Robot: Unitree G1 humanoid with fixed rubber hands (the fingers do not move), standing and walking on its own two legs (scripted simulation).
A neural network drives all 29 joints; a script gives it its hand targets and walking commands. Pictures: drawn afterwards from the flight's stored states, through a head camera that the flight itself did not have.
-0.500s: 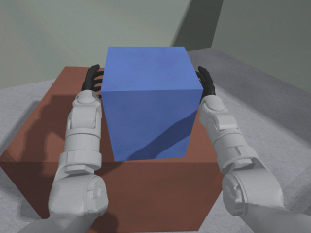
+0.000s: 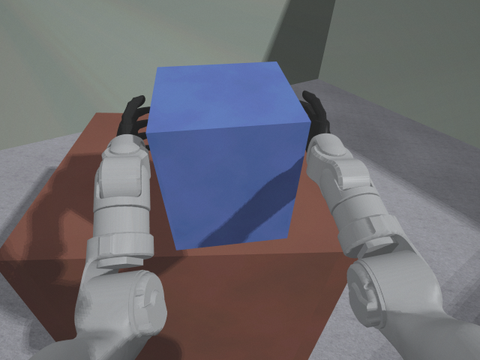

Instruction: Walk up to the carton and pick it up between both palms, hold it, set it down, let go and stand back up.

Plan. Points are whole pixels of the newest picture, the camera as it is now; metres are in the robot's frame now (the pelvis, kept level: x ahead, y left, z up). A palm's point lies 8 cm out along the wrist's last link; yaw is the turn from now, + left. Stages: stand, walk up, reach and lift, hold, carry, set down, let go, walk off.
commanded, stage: reach and lift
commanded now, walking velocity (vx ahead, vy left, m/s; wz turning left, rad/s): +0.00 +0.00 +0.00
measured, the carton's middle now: (225, 157) +0.41 -0.01 +0.18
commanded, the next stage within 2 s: hold in 0.64 s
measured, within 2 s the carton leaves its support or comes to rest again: neither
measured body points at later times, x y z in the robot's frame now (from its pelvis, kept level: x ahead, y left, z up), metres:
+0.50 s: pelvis +0.01 +0.00 +0.00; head -0.06 +0.02 +0.44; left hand +0.41 +0.15 +0.25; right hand +0.40 -0.15 +0.26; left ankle +0.01 +0.11 -0.75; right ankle +0.03 -0.13 -0.75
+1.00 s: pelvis +0.01 +0.00 +0.00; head -0.07 +0.02 +0.44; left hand +0.40 +0.15 +0.27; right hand +0.40 -0.15 +0.29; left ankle +0.01 +0.11 -0.75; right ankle +0.03 -0.13 -0.75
